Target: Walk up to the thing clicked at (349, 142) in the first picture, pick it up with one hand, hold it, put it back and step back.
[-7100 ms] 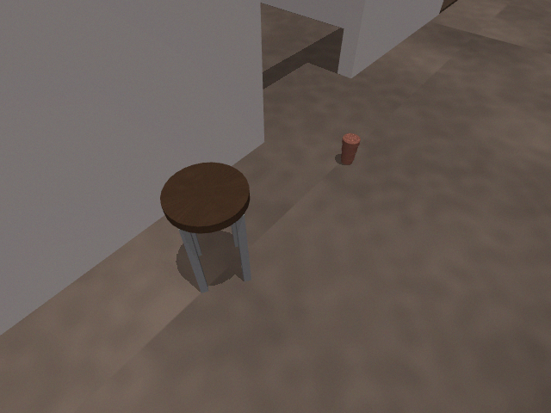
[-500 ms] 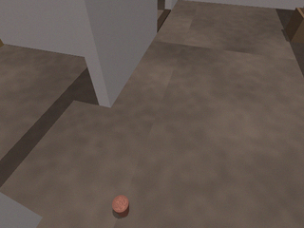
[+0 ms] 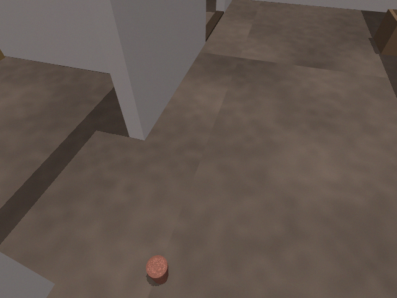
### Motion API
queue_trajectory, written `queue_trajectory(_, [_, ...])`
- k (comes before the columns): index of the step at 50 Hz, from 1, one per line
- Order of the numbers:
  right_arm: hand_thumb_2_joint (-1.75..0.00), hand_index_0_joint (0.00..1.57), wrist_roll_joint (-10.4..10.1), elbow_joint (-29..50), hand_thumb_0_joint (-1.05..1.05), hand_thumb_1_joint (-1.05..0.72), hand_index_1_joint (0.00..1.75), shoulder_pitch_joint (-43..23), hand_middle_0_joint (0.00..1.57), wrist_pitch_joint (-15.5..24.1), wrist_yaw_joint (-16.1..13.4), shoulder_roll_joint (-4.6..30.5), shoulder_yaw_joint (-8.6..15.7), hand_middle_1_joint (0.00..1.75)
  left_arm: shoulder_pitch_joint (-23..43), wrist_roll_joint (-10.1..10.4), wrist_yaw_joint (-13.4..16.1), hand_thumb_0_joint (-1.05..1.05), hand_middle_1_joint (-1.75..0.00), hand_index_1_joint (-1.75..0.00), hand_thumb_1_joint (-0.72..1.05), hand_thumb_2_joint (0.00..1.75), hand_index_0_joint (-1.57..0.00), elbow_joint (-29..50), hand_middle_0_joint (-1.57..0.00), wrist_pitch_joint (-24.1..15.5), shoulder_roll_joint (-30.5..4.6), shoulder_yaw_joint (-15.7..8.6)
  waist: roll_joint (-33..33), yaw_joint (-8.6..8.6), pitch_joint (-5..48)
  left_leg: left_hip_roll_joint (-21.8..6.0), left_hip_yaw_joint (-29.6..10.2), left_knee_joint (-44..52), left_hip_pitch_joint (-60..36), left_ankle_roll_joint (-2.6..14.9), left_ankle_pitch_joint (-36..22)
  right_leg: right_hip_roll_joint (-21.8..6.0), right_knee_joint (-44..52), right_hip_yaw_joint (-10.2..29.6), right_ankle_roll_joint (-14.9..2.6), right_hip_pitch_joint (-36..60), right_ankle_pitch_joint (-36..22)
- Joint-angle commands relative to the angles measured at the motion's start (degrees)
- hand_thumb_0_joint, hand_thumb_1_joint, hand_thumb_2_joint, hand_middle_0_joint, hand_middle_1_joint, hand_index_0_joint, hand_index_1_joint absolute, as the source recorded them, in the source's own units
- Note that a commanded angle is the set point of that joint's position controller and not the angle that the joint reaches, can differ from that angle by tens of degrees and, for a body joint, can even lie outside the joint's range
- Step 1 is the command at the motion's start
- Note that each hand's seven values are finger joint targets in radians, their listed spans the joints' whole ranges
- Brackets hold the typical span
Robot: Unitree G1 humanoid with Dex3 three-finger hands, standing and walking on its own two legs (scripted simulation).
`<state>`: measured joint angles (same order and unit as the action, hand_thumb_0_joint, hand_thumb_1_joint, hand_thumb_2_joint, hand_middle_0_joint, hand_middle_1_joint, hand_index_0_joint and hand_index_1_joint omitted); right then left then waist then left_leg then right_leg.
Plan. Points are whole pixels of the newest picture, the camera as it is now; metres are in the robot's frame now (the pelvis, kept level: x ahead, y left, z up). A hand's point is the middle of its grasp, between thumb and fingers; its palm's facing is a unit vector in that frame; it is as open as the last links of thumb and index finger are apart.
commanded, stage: stand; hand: left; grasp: from the side
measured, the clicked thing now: (159, 271) +0.39 +0.19 -0.71
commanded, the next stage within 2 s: go down in 0.80 s
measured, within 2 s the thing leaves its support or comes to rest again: neither
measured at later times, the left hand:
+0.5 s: hand out of the picture +0.08 +0.25 -0.16, palm faces -0.04 -0.94 -0.34, open 7.4 cm
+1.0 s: hand out of the picture +0.10 +0.25 -0.16, palm faces +0.04 -0.94 -0.33, open 8.0 cm
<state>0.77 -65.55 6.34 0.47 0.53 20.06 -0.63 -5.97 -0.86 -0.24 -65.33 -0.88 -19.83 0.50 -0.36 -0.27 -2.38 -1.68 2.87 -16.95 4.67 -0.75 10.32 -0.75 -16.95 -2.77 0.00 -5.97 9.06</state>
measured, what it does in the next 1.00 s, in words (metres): stands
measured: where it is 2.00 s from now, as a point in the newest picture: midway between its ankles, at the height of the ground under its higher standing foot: outside the picture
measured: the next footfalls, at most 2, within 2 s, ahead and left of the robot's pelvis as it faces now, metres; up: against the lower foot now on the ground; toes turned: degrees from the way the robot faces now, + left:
none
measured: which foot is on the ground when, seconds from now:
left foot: down 0.00-1.00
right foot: down 0.00-1.00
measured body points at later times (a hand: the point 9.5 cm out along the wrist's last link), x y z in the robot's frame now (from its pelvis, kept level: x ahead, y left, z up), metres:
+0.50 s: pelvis +0.01 +0.00 +0.00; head +0.01 +0.00 +0.45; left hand +0.08 +0.30 -0.13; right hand +0.08 -0.30 -0.13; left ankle -0.01 +0.12 -0.75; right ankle +0.00 -0.12 -0.75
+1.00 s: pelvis +0.00 +0.00 +0.00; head +0.03 +0.00 +0.44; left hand +0.10 +0.30 -0.13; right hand +0.08 -0.29 -0.13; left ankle -0.01 +0.12 -0.75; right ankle +0.00 -0.12 -0.75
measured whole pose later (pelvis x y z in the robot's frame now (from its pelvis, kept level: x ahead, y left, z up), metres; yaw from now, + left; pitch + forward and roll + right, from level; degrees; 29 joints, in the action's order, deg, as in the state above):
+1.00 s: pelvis +0.00 +0.00 +0.00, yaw +1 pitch +1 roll +0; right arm -2.0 -55.4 9.7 1.7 -1.3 19.3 -0.7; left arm -3.3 0.6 0.9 -62.2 -2.0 -18.6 -2.3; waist -0.1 -0.5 -3.1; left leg -1.2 2.1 -22.2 10.5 -0.1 12.3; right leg -1.5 -21.8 -3.4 0.2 -11.3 11.1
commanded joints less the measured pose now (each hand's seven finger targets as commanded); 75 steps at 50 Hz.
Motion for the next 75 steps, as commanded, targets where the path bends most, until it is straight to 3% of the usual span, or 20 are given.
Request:
queue_trajectory(1, [-0.9, 0.2, -0.1, 3.55, 0.0, -0.9, 0.3, -2.17, 0.2, 1.13, -0.91, 12.03, 2.46, 0.3, 2.42, 0.25, 0.78, 0.0, -0.3, -0.3, 0.9, 0.9, -0.2, 3.17, -0.2, -0.92, -12.35, -2.63, 0.65, 0.2, 2.92, -6.56, -6.21, 2.96, 1.55, 1.44, -4.74, -7.66, 2.68, 6.78, -0.9, 0.41, -5.98])
queue_trajectory(10, [-0.9, 0.2, -0.05, 3.65, 0.0, -0.9, 0.3, -2.17, 0.2, 1.38, -1.03, 12.01, 2.42, 0.3, 1.86, 0.27, 0.74, 0.0, -0.3, -0.3, 0.9, 0.9, -0.2, 3.53, -0.2, -1.09, -12.28, -2.51, -0.11, 0.32, 4.91, -7.04, -5.86, 2.1, -0.27, 1.41, -9.94, -7.94, 1.91, 6.61, -1.05, 1.77, -11.25])
queue_trajectory(16, [-0.9, 0.2, -0.08, 3.68, 0.0, -0.9, 0.3, -2.11, 0.2, 1.21, -1.0, 12.05, 2.54, 0.3, 1.99, 0.32, 0.82, 0.0, -0.3, -0.3, 0.9, 0.9, -0.2, 3.33, -0.2, -0.93, -12.34, -2.53, 0.28, 0.26, 3.49, -6.85, -6.12, 2.84, 0.29, 1.32, -6.97, -7.56, 2.33, 6.37, -0.93, 0.78, -7.06])
queue_trajectory(25, [-0.9, 0.2, -0.05, 3.98, 0.0, -0.9, 0.3, -1.99, 0.2, 1.36, -1.11, 12.08, 2.53, 0.3, 1.98, 0.2, 0.87, 0.0, -0.3, -0.3, 0.9, 0.9, -0.2, 3.67, -0.2, -1.0, -12.42, -2.65, -0.03, 0.21, 4.69, -7.02, -5.83, 2.35, -0.39, 1.57, -10.87, -7.98, 1.75, 6.36, -1.06, 2.18, -11.54])
queue_trajectory(44, [-0.9, 0.2, 0.01, 4.04, 0.0, -0.9, 0.3, -1.94, 0.2, 1.26, -1.09, 11.75, 2.55, 0.3, 1.96, 0.31, 0.91, 0.0, -0.3, -0.3, 0.9, 0.9, -0.2, 3.81, -0.2, -1.08, -12.55, -2.52, 0.27, 0.18, 3.68, -6.9, -5.99, 2.74, 0.48, 1.54, -8.33, -7.98, 2.29, 6.53, -0.82, 1.8, -9.11])
queue_trajectory(45, [-0.91, 0.2, -0.08, 4.14, 0.0, -0.94, 0.3, -2.66, 0.21, 1.24, -1.1, 12.18, 2.68, 0.3, 1.56, 0.17, 0.89, 0.0, -0.22, -0.22, 0.82, 0.82, -0.14, 3.82, -0.18, -1.07, -12.38, -2.47, -0.12, 0.39, 4.25, -7.03, -6.0, 2.49, -0.3, 1.65, -8.45, -7.93, 2.06, 6.48, -0.9, 1.59, -9.44])
queue_trajectory(46, [-0.93, 0.2, -4.15, 20.2, 0.0, -1.02, 0.3, -0.61, 0.2, 3.9, -2.36, 2.97, 0.18, 0.3, 21.67, 3.46, 1.96, 0.0, -0.14, -0.14, 0.74, 0.74, -0.06, 23.93, -0.1, -6.25, -3.69, -3.2, -0.95, -6.73, -2.93, 1.6, 0.32, -1.56, 8.18, 1.6, -1.08, 0.48, -1.68, 1.67, -0.48, -11.92, -3.65])
queue_trajectory(47, [-0.94, 0.2, -4.07, 17.1, 0.0, -1.03, 0.3, 2.5, 0.2, 3.72, -2.82, 4.3, 0.57, 0.3, 26.83, 2.99, 2.26, 0.0, -0.06, -0.06, 0.66, 0.66, -0.03, 18.54, -0.03, -5.48, -5.92, -4.15, 0.77, -4.87, 1.03, 1.62, 0.02, -2.84, 7.59, 1.81, 0.1, 0.17, -2.5, 1.16, -0.36, -9.24, -1.68])
queue_trajectory(48, [-0.94, 0.2, -3.95, 16.51, 0.0, -1.04, 0.3, 3.99, 0.2, 3.04, -3.07, 5.83, 1.19, 0.3, 17.22, 2.19, 2.51, 0.0, -0.03, -0.02, 0.58, 0.58, -0.02, 8.54, -0.01, -3.16, -10.33, -7.19, 2.92, -3.72, 0.33, 2.09, 0.01, -4.33, 9.82, 2.1, 1.71, 0.38, -3.13, 0.54, -0.68, -9.6, 1.09])
queue_trajectory(49, [-0.94, 0.2, -3.93, 17.97, 0.0, -1.03, 0.3, 4.99, 0.2, 2.38, -3.04, 6.0, 1.96, 0.3, 12.88, 1.73, 1.9, 0.0, -0.04, -0.04, 0.5, 0.5, -0.02, 5.34, -0.02, -2.03, -10.94, -8.39, 3.75, -2.0, 0.87, 1.77, 0.21, -6.38, 11.53, 1.94, -0.21, 0.62, -4.9, 0.32, -0.75, -10.47, 0.2])
queue_trajectory(50, [-0.93, 0.2, -3.44, 19.14, 0.0, -1.02, 0.3, 5.54, 0.2, 2.41, -3.33, 6.0, 2.7, 0.3, 16.03, 0.6, 1.37, 0.0, -0.08, -0.07, 0.42, 0.42, -0.02, 7.39, -0.01, -1.93, -12.78, -8.81, 3.24, -1.82, 4.91, 1.97, 0.0, -8.3, 12.1, 2.01, -1.45, 0.45, -6.76, 0.52, -0.85, -10.66, -1.0])
queue_trajectory(51, [-0.93, 0.2, -3.2, 20.04, 0.0, -1.01, 0.3, 7.22, 0.2, 2.78, -3.69, 6.14, 3.67, 0.3, 18.19, -0.24, 1.18, 0.0, -0.08, -0.06, 0.34, 0.34, -0.03, 10.89, -0.02, -2.68, -16.66, -11.47, 0.98, -0.9, 10.22, 2.03, -0.13, -9.92, 11.69, 1.87, -2.95, 0.1, -8.78, 1.11, -0.69, -9.48, -3.54])
queue_trajectory(52, [-0.92, 0.2, -2.66, 21.72, 0.0, -0.99, 0.3, 7.42, 0.2, 3.13, -3.43, 5.99, 4.41, 0.3, 13.66, -1.23, 0.42, 0.0, -0.07, -0.05, 0.26, 0.26, -0.03, 9.53, -0.02, -2.28, -17.15, -13.34, -0.46, -0.44, 14.34, 2.33, -0.31, -11.66, 12.59, 1.64, -4.91, -0.09, -11.17, 1.04, -0.86, -8.01, -5.41])
queue_trajectory(53, [-0.92, 0.2, -2.12, 21.84, 0.0, -1.0, 0.3, 9.57, 0.2, 3.15, -3.06, 5.44, 4.76, 0.3, 7.03, -2.2, -0.37, 0.0, -0.07, -0.05, 0.22, 0.19, -0.04, 5.07, -0.03, -1.36, -14.07, -12.98, 1.47, -0.31, 14.73, 2.39, -0.81, -13.81, 15.11, 1.58, -6.2, 0.0, -13.21, 1.01, -0.87, -8.93, -6.72])
queue_trajectory(55, [-0.92, 0.2, -1.95, 24.56, 0.0, -0.97, 0.3, 9.32, 0.2, 3.3, -2.75, 5.0, 5.39, 0.3, 2.06, -3.18, -1.1, 0.0, -0.1, -0.08, 0.15, 0.19, -0.05, 7.38, -0.04, -0.24, -13.52, -14.56, -1.66, 2.15, 18.37, 2.99, -0.6, -15.66, 16.1, 1.1, -8.22, -0.11, -15.32, 1.25, -1.3, -8.25, -8.09])
queue_trajectory(61, [-0.91, 0.2, -2.37, 31.15, 0.0, -0.95, 0.3, 5.66, 0.2, 4.29, -2.43, 4.19, 5.16, 0.3, 5.44, -3.22, -1.69, 0.0, -0.08, -0.07, -0.19, 0.1, -0.07, 15.51, -0.07, 4.14, -12.42, -14.53, -1.82, 0.63, 13.03, 2.05, -1.65, -19.68, 23.09, 0.88, -1.37, 0.72, -18.52, 0.39, -1.71, -18.03, 0.73])
queue_trajectory(63, [-0.9, 0.2, -2.3, 32.86, 0.0, -0.92, 0.3, 6.11, 0.2, 5.14, -2.34, 4.11, 5.28, 0.3, 3.32, -2.67, -2.19, 0.0, -0.05, -0.05, -0.29, 0.05, -0.07, 17.98, -0.07, 4.55, -11.33, -14.93, -0.61, 0.14, 13.73, 1.7, -1.99, -21.71, 25.08, 1.06, 1.34, 1.04, -20.4, -0.03, -1.61, -20.26, 3.77])
queue_trajectory(68, [-0.9, 0.2, -1.91, 35.12, 0.0, -0.91, 0.3, 8.17, 0.2, 7.37, -3.0, 3.64, 6.01, 0.3, 4.1, -2.25, -3.17, 0.0, -0.08, -0.07, -0.43, 0.03, -0.09, 30.33, -0.09, 4.16, -11.24, -15.41, -1.87, -1.27, 19.81, 1.06, -2.42, -28.01, 26.84, 1.19, -1.07, 0.79, -27.05, 0.14, -1.35, -24.45, 0.91])
queue_trajectory(70, [-0.9, 0.2, -1.97, 35.47, 0.0, -0.92, 0.3, 7.49, 0.2, 8.25, -3.21, 3.27, 5.69, 0.3, 4.31, -2.01, -3.2, 0.0, -0.16, -0.15, -0.47, 0.09, -0.09, 33.1, -0.08, 4.11, -10.52, -15.06, -3.0, -1.6, 17.65, 0.81, -3.05, -29.4, 29.4, 1.04, 2.59, 0.9, -29.22, 0.18, -1.49, -28.84, 4.89])
queue_trajectory(75, [-0.9, 0.2, -2.0, 38.04, 0.0, -0.91, 0.3, 6.91, 0.2, 9.52, -4.22, 3.48, 5.64, 0.3, -4.47, -1.83, -2.79, 0.0, -0.08, -0.08, -0.54, 0.01, -0.09, 41.37, -0.09, 6.74, -11.92, -16.98, -4.87, -0.92, 19.66, 0.28, -4.39, -29.94, 30.65, 0.79, 5.9, 0.94, -31.2, 0.03, -1.42, -30.52, 7.77])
